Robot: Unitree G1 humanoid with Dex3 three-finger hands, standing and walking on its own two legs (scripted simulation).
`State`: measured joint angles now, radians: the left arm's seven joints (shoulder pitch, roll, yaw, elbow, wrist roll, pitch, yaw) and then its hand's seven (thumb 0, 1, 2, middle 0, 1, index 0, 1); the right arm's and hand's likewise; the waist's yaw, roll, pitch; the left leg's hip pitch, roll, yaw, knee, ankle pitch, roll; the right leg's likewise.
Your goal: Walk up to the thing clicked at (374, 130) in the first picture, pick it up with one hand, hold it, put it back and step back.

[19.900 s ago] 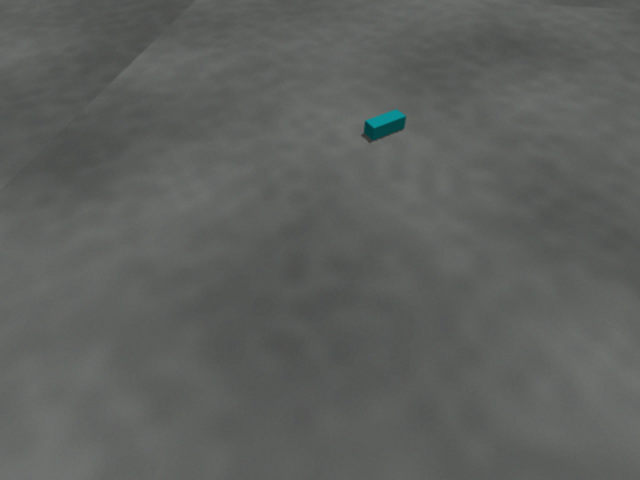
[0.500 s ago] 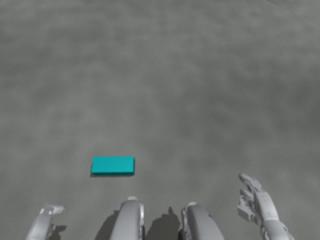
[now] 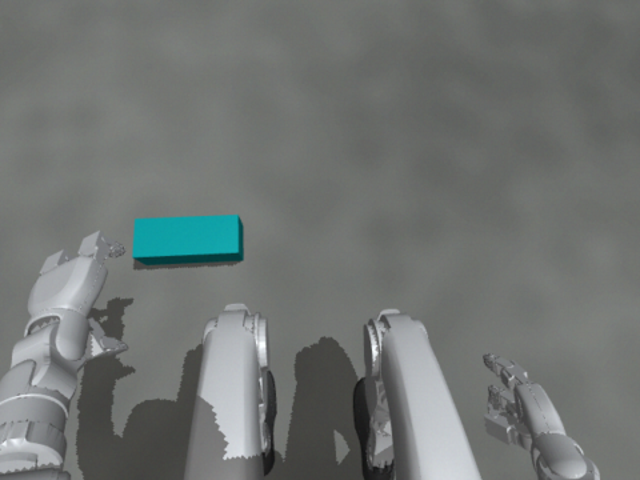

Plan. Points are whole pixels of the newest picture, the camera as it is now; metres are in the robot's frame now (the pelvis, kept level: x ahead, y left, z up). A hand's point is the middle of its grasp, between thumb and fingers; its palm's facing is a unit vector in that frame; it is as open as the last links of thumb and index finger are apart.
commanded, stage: rise first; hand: left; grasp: from above
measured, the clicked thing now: (191, 240) +0.48 +0.28 -0.42
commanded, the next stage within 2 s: none
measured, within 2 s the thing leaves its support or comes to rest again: neither
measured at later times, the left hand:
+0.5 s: hand (129, 272) +0.38 +0.33 -0.24, palm faces -0.46 -0.13 -0.88, open 14.3 cm
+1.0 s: hand (143, 261) +0.41 +0.32 -0.29, palm faces -0.45 -0.05 -0.89, open 14.1 cm
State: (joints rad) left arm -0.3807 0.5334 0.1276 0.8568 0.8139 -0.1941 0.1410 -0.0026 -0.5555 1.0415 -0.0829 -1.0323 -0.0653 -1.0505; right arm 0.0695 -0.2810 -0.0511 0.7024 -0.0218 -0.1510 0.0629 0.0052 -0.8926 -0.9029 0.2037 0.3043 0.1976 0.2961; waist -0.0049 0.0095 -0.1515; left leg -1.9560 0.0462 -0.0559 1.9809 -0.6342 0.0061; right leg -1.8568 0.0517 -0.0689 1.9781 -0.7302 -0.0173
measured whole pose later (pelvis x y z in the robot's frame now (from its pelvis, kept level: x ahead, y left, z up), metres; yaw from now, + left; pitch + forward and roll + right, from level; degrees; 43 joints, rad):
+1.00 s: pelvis -0.02 +0.00 -0.13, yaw -6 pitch +31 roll -9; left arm -0.78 0.80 0.16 1.33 1.27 -0.36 0.38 0.00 -0.53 1.00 -0.08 -1.02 -0.09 -1.01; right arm 0.08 -0.24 0.05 0.77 -0.16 -0.02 0.11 0.00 -0.91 -0.91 0.20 0.30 0.20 0.30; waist -0.13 -0.05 -0.04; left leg -2.32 0.07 -0.14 2.39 -0.63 0.02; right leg -2.18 0.08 -0.15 2.34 -0.72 0.00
